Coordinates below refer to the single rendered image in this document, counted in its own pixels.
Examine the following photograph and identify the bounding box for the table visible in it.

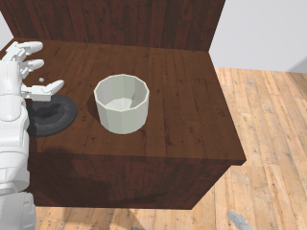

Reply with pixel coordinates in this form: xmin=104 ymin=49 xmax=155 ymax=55
xmin=0 ymin=0 xmax=247 ymax=210

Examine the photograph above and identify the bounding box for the right robot hand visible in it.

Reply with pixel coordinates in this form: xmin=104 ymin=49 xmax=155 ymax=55
xmin=226 ymin=210 xmax=254 ymax=230

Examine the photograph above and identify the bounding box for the robot left upper arm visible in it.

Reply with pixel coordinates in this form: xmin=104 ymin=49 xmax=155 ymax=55
xmin=0 ymin=192 xmax=36 ymax=230

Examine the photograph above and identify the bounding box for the pot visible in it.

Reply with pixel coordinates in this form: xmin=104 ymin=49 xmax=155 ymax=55
xmin=94 ymin=74 xmax=150 ymax=134

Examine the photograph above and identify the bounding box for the left robot hand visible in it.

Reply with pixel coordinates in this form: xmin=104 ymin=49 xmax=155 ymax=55
xmin=0 ymin=41 xmax=64 ymax=102

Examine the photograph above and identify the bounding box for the lid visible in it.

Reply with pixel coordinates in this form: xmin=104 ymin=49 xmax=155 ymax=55
xmin=26 ymin=94 xmax=78 ymax=137

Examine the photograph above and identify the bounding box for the knob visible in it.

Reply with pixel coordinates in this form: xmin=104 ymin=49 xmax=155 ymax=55
xmin=35 ymin=100 xmax=58 ymax=119

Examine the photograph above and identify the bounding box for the left robot forearm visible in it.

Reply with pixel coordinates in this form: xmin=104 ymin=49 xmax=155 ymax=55
xmin=0 ymin=95 xmax=30 ymax=196

